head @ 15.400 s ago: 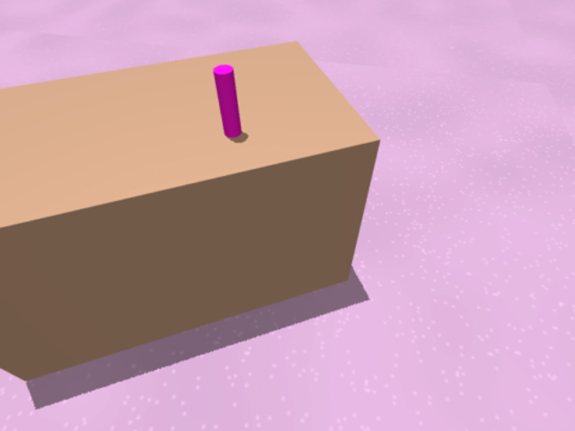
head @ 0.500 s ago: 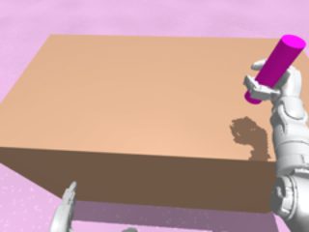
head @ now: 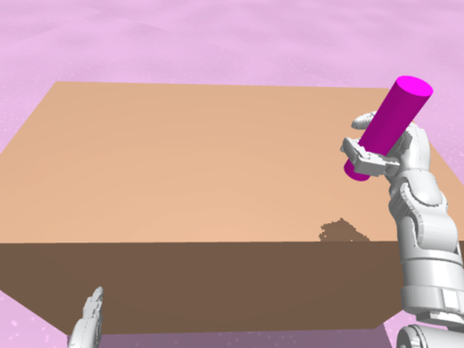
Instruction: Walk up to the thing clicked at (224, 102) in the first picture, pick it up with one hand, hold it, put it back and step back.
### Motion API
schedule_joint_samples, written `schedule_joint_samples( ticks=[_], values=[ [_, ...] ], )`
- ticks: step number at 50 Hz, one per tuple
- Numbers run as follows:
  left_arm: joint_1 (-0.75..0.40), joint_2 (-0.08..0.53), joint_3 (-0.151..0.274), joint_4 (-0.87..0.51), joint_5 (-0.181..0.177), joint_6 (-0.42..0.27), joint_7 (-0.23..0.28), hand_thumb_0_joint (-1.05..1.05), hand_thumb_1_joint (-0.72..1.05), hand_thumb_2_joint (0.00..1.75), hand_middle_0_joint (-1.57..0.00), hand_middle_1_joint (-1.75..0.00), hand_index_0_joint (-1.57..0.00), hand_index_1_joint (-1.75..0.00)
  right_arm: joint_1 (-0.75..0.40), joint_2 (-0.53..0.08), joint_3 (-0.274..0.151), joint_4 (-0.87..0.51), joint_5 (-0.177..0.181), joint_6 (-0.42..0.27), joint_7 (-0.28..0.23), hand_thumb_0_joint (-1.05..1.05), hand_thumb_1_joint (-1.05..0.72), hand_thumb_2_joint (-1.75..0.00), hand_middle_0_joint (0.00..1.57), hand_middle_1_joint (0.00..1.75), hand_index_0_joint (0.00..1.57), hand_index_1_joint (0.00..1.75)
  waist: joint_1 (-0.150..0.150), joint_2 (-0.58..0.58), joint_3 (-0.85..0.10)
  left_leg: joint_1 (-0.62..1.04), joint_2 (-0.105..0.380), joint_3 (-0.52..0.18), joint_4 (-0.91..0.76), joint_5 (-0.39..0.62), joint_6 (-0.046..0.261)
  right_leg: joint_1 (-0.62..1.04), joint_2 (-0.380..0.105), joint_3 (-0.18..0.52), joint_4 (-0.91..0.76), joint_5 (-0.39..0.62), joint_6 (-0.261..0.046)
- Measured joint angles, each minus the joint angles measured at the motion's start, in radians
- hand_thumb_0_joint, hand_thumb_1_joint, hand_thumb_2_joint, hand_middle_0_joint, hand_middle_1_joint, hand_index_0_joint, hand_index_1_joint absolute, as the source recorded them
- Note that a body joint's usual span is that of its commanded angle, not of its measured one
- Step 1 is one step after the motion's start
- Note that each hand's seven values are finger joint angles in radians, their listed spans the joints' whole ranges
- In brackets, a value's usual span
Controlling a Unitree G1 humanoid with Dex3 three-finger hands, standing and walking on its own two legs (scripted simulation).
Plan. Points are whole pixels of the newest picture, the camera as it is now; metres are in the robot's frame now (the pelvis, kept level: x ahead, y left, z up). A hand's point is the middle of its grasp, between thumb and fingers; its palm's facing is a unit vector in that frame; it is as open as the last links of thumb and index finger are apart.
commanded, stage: lift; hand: right
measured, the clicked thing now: (381, 134) +0.39 -0.19 +0.21
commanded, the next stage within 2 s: hold in 0.56 s
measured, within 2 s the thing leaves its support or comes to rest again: neither
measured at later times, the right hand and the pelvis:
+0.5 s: hand (380, 149) +0.34 -0.17 +0.22, palm faces +0.16 +0.99 -0.02, open 5.9 cm; pelvis -0.01 +0.00 +0.01, yaw -1 degrees
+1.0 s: hand (392, 143) +0.33 -0.17 +0.24, palm faces +0.16 +0.99 -0.03, open 5.9 cm; pelvis -0.01 +0.00 +0.01, yaw -1 degrees
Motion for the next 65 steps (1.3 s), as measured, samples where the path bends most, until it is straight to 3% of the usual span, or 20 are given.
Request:
schedule_joint_samples(
  ticks=[6,19,49,65],
  values=[
    [-0.022,0.000,-0.003,0.036,-0.004,-0.004,0.017,-0.02,-0.54,0.06,-0.05,-0.04,-0.04,-0.05,0.012,0.002,0.009,-0.093,0.009,0.061,-0.020,-0.01,-0.08,-1.08,0.93,1.07,1.00,1.07,-0.007,0.002,0.009,0.034,0.000,0.001,-0.012,0.010,0.002,0.035,0.000,0.001,-0.016,0.012,0.001],
    [-0.050,0.005,0.013,0.116,-0.006,-0.046,0.010,-0.01,-0.53,0.05,-0.05,-0.04,-0.04,-0.05,0.059,0.005,0.003,-0.210,0.022,0.199,-0.007,-0.01,-0.08,-1.08,0.93,1.08,1.00,1.07,-0.008,-0.010,0.015,0.073,0.003,0.007,-0.046,0.031,0.002,0.070,0.003,0.006,-0.048,0.036,0.002],
    [-0.086,0.000,0.014,0.198,0.001,-0.104,0.013,-0.02,-0.54,0.05,-0.05,-0.05,-0.05,-0.05,0.098,0.010,-0.008,-0.406,0.037,0.343,-0.008,-0.01,-0.08,-1.08,0.93,1.08,1.00,1.08,-0.020,-0.023,0.010,0.121,0.005,0.019,-0.078,0.034,0.002,0.112,0.003,0.016,-0.078,0.042,0.002],
    [-0.088,0.009,0.022,0.218,-0.004,-0.120,0.001,-0.01,-0.53,0.05,-0.06,-0.05,-0.05,-0.05,0.073,-0.001,-0.023,-0.400,0.046,0.413,0.011,-0.01,-0.08,-1.08,0.93,1.08,1.00,1.08,-0.021,-0.029,0.001,0.130,0.011,0.023,-0.084,0.032,-0.003,0.118,0.008,0.020,-0.084,0.043,-0.002]
  ],
)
